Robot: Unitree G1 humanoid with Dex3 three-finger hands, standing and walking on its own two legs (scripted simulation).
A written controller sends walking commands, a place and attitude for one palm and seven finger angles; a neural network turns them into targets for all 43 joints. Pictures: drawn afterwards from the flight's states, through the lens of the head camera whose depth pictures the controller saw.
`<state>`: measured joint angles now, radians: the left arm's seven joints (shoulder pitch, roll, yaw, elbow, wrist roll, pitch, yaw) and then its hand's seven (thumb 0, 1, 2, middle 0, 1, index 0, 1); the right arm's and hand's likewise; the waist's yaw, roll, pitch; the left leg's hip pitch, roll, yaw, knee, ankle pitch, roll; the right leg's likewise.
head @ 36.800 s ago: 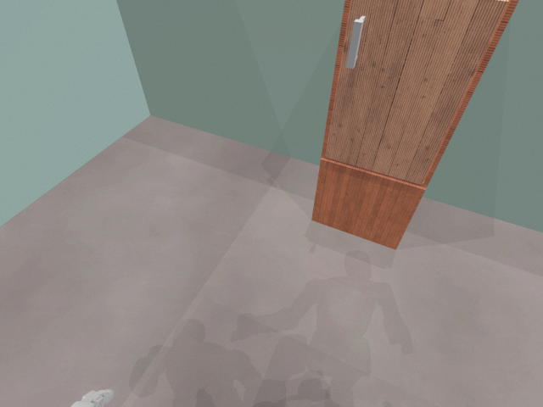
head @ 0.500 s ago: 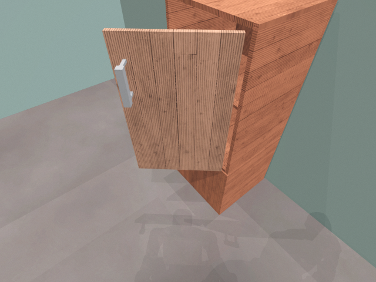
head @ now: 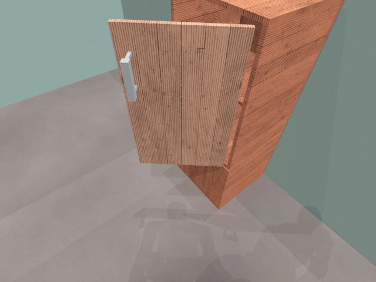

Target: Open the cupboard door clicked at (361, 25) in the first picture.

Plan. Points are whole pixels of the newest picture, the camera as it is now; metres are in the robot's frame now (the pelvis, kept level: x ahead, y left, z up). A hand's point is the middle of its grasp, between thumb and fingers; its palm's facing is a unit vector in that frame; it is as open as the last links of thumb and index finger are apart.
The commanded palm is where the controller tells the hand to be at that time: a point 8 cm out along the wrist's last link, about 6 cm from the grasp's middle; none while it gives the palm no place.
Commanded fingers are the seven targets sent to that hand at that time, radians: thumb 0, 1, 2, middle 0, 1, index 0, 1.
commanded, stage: shuffle to correct the standing spot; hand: left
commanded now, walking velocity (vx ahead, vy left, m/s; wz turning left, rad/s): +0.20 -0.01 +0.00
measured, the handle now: (130, 76) +0.61 +0.21 +0.11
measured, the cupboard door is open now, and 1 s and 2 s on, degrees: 49 49 49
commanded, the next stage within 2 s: come to a stop and stand still in 0.20 s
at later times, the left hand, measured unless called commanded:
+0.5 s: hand out of the picture +0.10 +0.18 -0.18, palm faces +0.05 -0.99 -0.16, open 7.4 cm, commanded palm none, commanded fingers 0.00 0.90 0.90 -0.20 -0.30 -0.20 -0.30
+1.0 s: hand out of the picture +0.16 +0.18 -0.17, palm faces +0.07 -0.97 -0.21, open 7.3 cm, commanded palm none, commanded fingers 0.00 0.90 0.90 -0.20 -0.30 -0.20 -0.30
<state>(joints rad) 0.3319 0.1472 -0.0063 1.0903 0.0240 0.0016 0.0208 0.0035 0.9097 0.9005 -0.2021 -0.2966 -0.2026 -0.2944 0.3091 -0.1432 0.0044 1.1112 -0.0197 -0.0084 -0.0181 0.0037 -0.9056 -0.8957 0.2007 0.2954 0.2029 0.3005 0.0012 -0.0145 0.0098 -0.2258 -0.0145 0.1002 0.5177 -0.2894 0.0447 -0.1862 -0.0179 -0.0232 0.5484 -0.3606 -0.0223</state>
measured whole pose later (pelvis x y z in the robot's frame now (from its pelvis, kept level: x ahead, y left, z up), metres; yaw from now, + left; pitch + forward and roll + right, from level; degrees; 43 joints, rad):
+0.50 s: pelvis +0.10 +0.01 +0.01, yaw +1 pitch +1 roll -1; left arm 0.28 0.15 0.02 1.07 0.02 0.00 0.03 0.01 0.91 0.90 -0.20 -0.30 -0.20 -0.29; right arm 0.27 -0.14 0.00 1.06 -0.02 -0.06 -0.05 0.01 -0.93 -0.90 0.20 0.30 0.20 0.30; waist 0.01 -0.03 0.05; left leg -0.20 0.00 0.11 0.47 -0.29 0.06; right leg -0.44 -0.05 -0.05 0.92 -0.37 0.00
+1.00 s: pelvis +0.08 -0.01 +0.00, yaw +2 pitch +0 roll +2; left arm 0.18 0.18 0.03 0.92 0.03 0.02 0.03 0.00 0.91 0.90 -0.21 -0.30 -0.21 -0.30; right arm 0.16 -0.19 -0.06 0.98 -0.01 0.05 0.00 0.00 -0.91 -0.90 0.20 0.29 0.20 0.30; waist 0.02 -0.05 0.07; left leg -0.38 0.00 0.03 0.89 -0.46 -0.05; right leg -0.39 -0.07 -0.07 0.55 -0.16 -0.03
